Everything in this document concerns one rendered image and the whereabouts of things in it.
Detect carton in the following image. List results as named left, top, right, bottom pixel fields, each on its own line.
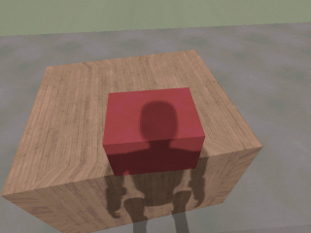
left=102, top=87, right=206, bottom=177

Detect pedestal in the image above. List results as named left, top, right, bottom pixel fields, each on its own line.
left=0, top=50, right=263, bottom=233

